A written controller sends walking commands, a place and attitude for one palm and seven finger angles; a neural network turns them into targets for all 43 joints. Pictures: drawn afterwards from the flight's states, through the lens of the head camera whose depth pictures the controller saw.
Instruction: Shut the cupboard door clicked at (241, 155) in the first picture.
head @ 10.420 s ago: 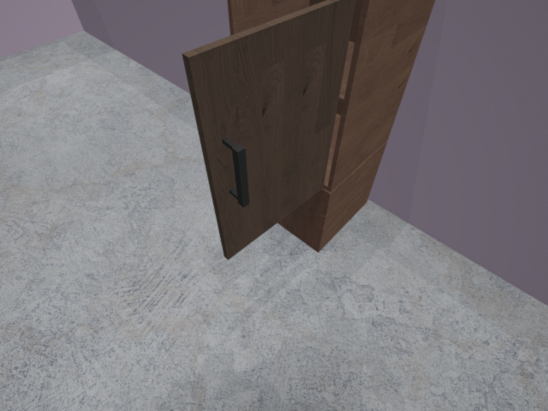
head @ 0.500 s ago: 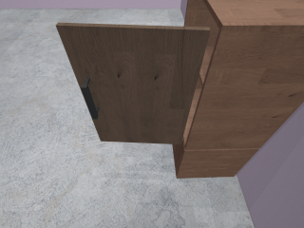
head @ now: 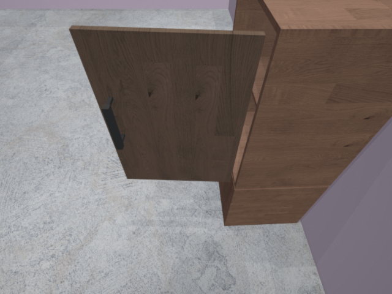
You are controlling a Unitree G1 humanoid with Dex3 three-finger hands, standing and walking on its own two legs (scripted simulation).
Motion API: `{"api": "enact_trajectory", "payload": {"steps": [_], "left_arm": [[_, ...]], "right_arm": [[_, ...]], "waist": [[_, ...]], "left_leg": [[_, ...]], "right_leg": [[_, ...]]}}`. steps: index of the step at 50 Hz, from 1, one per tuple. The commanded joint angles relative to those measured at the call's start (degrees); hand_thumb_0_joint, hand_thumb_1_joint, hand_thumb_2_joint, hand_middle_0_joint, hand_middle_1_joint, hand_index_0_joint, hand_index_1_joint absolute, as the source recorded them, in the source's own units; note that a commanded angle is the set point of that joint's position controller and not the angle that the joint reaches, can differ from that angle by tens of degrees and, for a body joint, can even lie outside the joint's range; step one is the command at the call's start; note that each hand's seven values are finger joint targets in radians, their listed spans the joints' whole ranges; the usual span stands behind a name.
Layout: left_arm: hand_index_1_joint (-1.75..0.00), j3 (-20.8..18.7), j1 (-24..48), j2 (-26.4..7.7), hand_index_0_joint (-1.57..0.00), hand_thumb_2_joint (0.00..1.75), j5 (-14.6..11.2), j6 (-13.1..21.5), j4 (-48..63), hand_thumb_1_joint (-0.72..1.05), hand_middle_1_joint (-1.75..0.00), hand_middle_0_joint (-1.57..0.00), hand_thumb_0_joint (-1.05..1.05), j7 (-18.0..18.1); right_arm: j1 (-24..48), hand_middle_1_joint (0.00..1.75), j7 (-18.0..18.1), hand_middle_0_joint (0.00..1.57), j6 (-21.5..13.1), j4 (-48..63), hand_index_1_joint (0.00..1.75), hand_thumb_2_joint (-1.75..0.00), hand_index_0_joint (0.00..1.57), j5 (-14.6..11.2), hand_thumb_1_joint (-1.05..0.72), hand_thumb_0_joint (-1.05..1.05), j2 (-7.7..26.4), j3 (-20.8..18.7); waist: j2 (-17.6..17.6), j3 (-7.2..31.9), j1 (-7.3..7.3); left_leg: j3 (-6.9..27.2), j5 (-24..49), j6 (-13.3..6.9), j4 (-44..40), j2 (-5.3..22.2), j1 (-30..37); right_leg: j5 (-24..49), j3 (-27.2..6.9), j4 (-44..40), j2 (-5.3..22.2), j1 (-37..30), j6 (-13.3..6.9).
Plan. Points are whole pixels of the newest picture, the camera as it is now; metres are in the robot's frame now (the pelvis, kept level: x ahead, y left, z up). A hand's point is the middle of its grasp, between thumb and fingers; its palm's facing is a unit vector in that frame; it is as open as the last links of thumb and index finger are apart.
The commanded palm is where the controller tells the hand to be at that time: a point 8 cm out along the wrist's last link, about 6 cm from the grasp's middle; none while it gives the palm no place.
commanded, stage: look again from close up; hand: left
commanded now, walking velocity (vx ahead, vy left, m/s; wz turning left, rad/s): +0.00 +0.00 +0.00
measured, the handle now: (115, 124) +0.55 +0.26 -0.01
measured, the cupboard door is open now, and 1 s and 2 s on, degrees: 86 86 86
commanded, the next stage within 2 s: shuffle to correct the standing spot in 0.42 s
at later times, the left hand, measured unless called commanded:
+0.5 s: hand out of the picture +0.00 +0.18 -0.18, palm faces +0.00 -0.98 -0.18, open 7.4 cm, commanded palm none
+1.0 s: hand out of the picture +0.05 +0.19 -0.19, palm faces +0.01 -0.98 -0.18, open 7.4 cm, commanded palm none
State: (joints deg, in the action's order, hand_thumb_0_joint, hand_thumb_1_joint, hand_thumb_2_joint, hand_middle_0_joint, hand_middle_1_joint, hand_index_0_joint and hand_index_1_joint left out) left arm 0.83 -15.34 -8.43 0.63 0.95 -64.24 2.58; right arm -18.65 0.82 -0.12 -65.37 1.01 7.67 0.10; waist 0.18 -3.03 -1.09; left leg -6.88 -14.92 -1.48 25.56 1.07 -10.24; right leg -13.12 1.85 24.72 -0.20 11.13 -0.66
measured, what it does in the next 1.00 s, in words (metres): shifts its weight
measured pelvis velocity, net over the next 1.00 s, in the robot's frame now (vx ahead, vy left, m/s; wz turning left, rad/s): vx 0.07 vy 0.02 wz -0.03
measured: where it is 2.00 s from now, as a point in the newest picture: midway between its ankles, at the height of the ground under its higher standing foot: outside the picture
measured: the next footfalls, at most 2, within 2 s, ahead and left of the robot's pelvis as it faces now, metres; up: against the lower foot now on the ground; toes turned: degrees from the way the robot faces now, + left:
left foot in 1.26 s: +0.12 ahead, +0.14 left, +0.00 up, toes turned +1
right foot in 1.56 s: +0.09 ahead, -0.07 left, +0.00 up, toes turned -4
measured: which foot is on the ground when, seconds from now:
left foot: down 0.00-1.00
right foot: down 0.00-1.00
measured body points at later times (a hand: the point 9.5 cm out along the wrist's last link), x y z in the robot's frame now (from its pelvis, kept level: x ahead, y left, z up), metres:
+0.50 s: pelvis +0.00 +0.01 +0.00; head +0.01 +0.01 +0.45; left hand +0.00 +0.23 -0.16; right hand +0.01 -0.22 -0.16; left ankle -0.01 +0.09 -0.74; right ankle +0.00 -0.11 -0.74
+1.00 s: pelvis +0.07 +0.02 -0.02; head +0.09 +0.02 +0.43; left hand +0.05 +0.24 -0.18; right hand +0.04 -0.20 -0.17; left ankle -0.01 +0.09 -0.74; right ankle +0.02 -0.09 -0.73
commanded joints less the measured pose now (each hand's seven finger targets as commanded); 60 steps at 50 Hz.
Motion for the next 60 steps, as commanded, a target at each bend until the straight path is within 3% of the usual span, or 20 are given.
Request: {"api": "enact_trajectory", "payload": {"steps": [1, 7, 12, 22, 26, 31, 35, 40, 43, 45, 46, 48, 49, 51, 52, 53, 54, 56, 58, 60], "left_arm": [[-0.30, -1.01, -3.00, -6.63, -0.20, 0.90, -0.08, 1.93, 3.12, 0.90, -0.30, -0.20, 0.00, 0.19], [-0.30, -0.35, -3.08, -4.59, -0.20, 0.90, -0.06, 1.27, 2.71, 0.90, -0.30, -0.20, 0.00, 0.00], [-0.30, -0.34, -3.31, -5.05, -0.20, 0.90, 0.04, 0.84, 3.09, 0.90, -0.30, -0.20, 0.00, -0.12], [-0.30, -0.79, -3.90, -6.52, -0.20, 0.90, -0.03, 0.87, 3.18, 0.90, -0.30, -0.20, 0.00, -0.31], [-0.30, -0.76, -3.53, -6.54, -0.20, 0.90, 0.00, 0.81, 2.89, 0.90, -0.30, -0.20, 0.00, -0.34], [-0.30, -1.27, -4.66, -6.37, -0.20, 0.90, 0.58, 0.23, 2.66, 0.90, -0.30, -0.20, 0.00, -0.75], [-0.30, -2.06, -5.01, -6.72, -0.20, 0.90, 0.81, 0.18, 3.41, 0.90, -0.30, -0.20, 0.00, -1.09], [-0.30, -3.03, -6.41, -7.18, -0.20, 0.90, 0.57, 0.74, 3.48, 0.90, -0.30, -0.20, 0.00, -0.96], [-0.30, -3.09, -5.74, -6.13, -0.20, 0.90, 0.62, 0.80, 3.83, 0.90, -0.30, -0.20, 0.00, -0.92], [-0.30, -2.79, -3.61, -4.33, -0.20, 0.90, 0.72, 0.78, 4.97, 0.90, -0.30, -0.20, 0.00, -0.86], [-0.30, -2.55, -2.24, -3.49, -0.20, 0.90, 0.69, 0.79, 5.66, 0.90, -0.30, -0.20, 0.00, -0.78], [-0.30, -2.62, 0.54, -3.06, -0.20, 0.90, 0.46, 0.60, 6.50, 0.90, -0.30, -0.20, 0.00, -0.92], [-0.30, -2.73, 0.96, -2.97, -0.20, 0.90, 0.54, 0.60, 6.69, 0.90, -0.30, -0.20, 0.00, -1.13], [-0.30, -3.56, -7.45, -3.04, -0.20, 0.90, 0.72, 1.08, 4.17, 0.90, -0.30, -0.20, 0.00, -1.23], [-0.30, -4.49, -14.82, -6.72, -0.20, 0.90, 0.85, 1.66, 1.98, 0.90, -0.30, -0.20, 0.00, -0.78], [-0.30, -5.05, -19.30, -10.08, -0.20, 0.90, 0.56, 1.89, 0.39, 0.90, -0.30, -0.20, 0.00, -0.42], [-0.30, -4.34, -19.08, -9.60, -0.20, 0.90, 0.23, 2.03, 0.38, 0.90, -0.30, -0.20, 0.00, -0.14], [-0.30, -3.85, -10.74, -7.47, -0.20, 0.90, 1.11, 1.41, 2.80, 0.90, -0.30, -0.20, 0.00, 0.52], [-0.30, -3.52, -4.39, -7.37, -0.20, 0.90, 1.51, 0.75, 5.22, 0.90, -0.30, -0.20, 0.00, 0.43], [-0.30, -3.84, -2.41, -8.09, -0.20, 0.90, 1.03, 0.36, 6.26, 0.90, -0.30, -0.20, 0.00, 0.33]], "right_arm": [[-2.98, 0.30, 0.28, 0.20, -2.07, 5.21, 0.30, -0.90, 0.20, 0.16, -0.90, 0.00, 5.41, -0.43], [-2.77, 0.30, 0.55, 0.20, -2.20, 5.64, 0.30, -0.90, 0.20, -0.03, -0.90, 0.00, 6.31, -0.12], [-1.76, 0.30, 0.35, 0.20, -1.99, 5.30, 0.30, -0.90, 0.20, -0.03, -0.90, 0.00, 7.04, 0.04], [0.21, 0.30, 0.56, 0.20, -2.37, 4.28, 0.30, -0.90, 0.20, -0.20, -0.90, 0.00, 7.56, -0.07], [0.57, 0.30, 0.67, 0.20, -2.24, 3.51, 0.30, -0.90, 0.20, -0.25, -0.90, 0.00, 7.62, -0.14], [-0.11, 0.30, 0.15, 0.20, -1.28, 3.02, 0.30, -0.90, 0.20, 0.05, -0.90, 0.00, 7.01, -0.23], [-0.45, 0.30, -0.15, 0.20, -0.95, 3.75, 0.30, -0.90, 0.20, 0.19, -0.90, 0.00, 6.54, -0.54], [-2.33, 0.30, 0.10, 0.20, -2.03, 3.97, 0.30, -0.90, 0.20, 0.11, -0.90, 0.00, 5.74, -0.38], [-4.97, 0.30, 0.52, 0.20, -2.66, 2.99, 0.30, -0.90, 0.20, 0.04, -0.90, 0.00, 6.74, -0.67], [-8.51, 0.30, 1.14, 0.20, -2.68, 1.90, 0.30, -0.90, 0.20, 0.24, -0.90, 0.00, 8.68, -1.04], [-9.68, 0.30, 1.34, 0.20, -2.60, 1.60, 0.30, -0.90, 0.20, 0.31, -0.90, 0.00, 8.89, -1.07], [-9.78, 0.30, 1.25, 0.20, -2.15, 1.72, 0.30, -0.90, 0.20, 0.63, -0.90, 0.00, 8.49, -0.94], [-8.89, 0.30, 1.23, 0.20, -1.99, 2.14, 0.30, -0.90, 0.20, 0.63, -0.90, 0.00, 7.75, -0.72], [-3.47, 0.30, 1.00, 0.20, -1.96, 3.92, 0.30, -0.90, 0.20, 0.08, -0.90, 0.00, 8.09, -0.78], [-0.82, 0.30, 0.79, 0.20, -2.41, 6.03, 0.30, -0.90, 0.20, -0.65, -0.90, 0.00, 6.74, -0.97], [2.63, 0.30, 0.43, 0.20, -2.74, 8.10, 0.30, -0.90, 0.20, -0.59, -0.90, 0.00, 5.07, -0.78], [3.68, 0.30, 1.04, 0.20, -2.14, 8.44, 0.30, -0.90, 0.20, -0.67, -0.90, 0.00, 5.31, -1.17], [5.28, 0.30, 0.74, 0.20, -1.20, 8.13, 0.30, -0.90, 0.20, -0.64, -0.90, 0.00, 3.27, -1.21], [3.27, 0.30, 0.18, 0.20, -0.57, 7.14, 0.30, -0.90, 0.20, -0.88, -0.90, 0.00, 1.77, -1.21], [0.05, 0.30, -0.05, 0.20, -0.41, 5.48, 0.30, -0.90, 0.20, -0.90, -0.90, 0.00, 0.16, -1.05]], "waist": [[4.14, 4.81, 0.09], [-2.98, -1.69, 0.39], [-3.64, -4.84, 0.83], [-0.47, 0.90, 1.25], [-0.76, -0.16, 1.08], [0.84, -3.43, 1.60], [-1.91, -6.80, 1.81], [-3.98, -3.00, 1.60], [1.06, 0.70, 0.81], [8.06, 0.63, -0.38], [10.55, -0.80, -0.67], [9.20, -3.39, -0.79], [6.94, -5.15, -0.16], [2.41, -1.32, 5.10], [-8.05, 2.37, 7.70], [-16.82, 2.74, 8.68], [-9.77, 3.41, 7.87], [-10.45, -2.65, 5.56], [-10.69, -2.73, 2.12], [-8.55, -1.11, 0.49]], "left_leg": [[7.50, 5.95, 0.15, -2.01, 5.34, -1.10], [8.17, 6.30, -0.78, -4.31, 5.63, -2.78], [8.28, 1.77, -0.99, -6.91, 5.37, -3.52], [6.82, 7.64, -0.96, -6.19, 5.42, 0.97], [6.65, 8.00, -0.80, -6.19, 5.58, 1.12], [5.93, -7.79, -1.10, -5.80, 4.35, -2.21], [5.30, -10.87, -1.32, -3.18, 3.10, -5.19], [3.38, -0.08, -1.22, 1.58, 1.94, -3.98], [5.17, 12.88, -2.52, 1.32, 4.89, 2.25], [9.57, 29.15, -5.89, -0.51, 9.68, 8.16], [11.66, 36.85, -8.12, -1.75, 12.67, 11.12], [12.59, 39.81, -10.45, -2.68, 14.61, 11.47], [11.21, 40.14, -10.18, -1.97, 13.86, 8.98], [5.53, 35.07, -6.24, 7.89, 8.55, 0.06], [1.56, 22.83, -3.22, 17.98, 3.69, -10.63], [-1.34, -10.64, -0.10, 29.44, -1.81, -20.91], [4.11, -19.96, 0.79, 33.56, -0.73, -20.42], [6.95, -18.98, 0.97, 32.42, 2.07, -21.03], [5.46, -15.18, 1.31, 21.64, 1.71, -13.13], [1.60, -1.36, 2.07, 10.57, -0.87, -5.03]], "right_leg": [[5.54, -6.16, -0.13, 6.59, -0.37, -3.03], [3.48, -5.71, 0.19, 5.34, 2.63, -2.18], [0.74, -5.82, -0.62, 5.28, 4.40, -1.75], [7.00, -5.96, -1.34, 6.04, 0.71, -1.42], [7.76, -6.07, -1.81, 6.06, 1.06, -1.40], [-7.84, -6.75, -2.10, 5.99, 3.25, -2.73], [-13.63, -8.60, -3.28, 6.57, 5.25, -3.81], [-0.77, -9.33, -0.14, 8.36, 0.90, -5.24], [6.96, -3.36, 7.50, 5.52, 1.58, -4.22], [0.60, 2.28, 15.65, 1.54, 7.59, -2.62], [-11.10, 3.91, 18.31, 0.67, 12.66, -1.94], [-20.06, 4.41, 19.25, 1.52, 15.45, -1.82], [-18.61, 4.76, 16.37, 1.76, 13.33, -2.02], [-1.12, 2.94, 5.75, 2.75, -2.56, -3.64], [16.25, -9.39, 2.31, 10.63, -14.09, -6.41], [41.49, -21.74, -2.48, 22.66, -20.46, -12.85], [50.26, -23.47, -2.26, 26.28, -18.08, -17.21], [46.37, -14.70, -1.97, 22.49, -10.06, -15.12], [38.66, -6.46, -1.76, 17.08, -2.57, -10.76], [31.22, -1.02, 1.26, 11.70, 1.25, -6.91]]}}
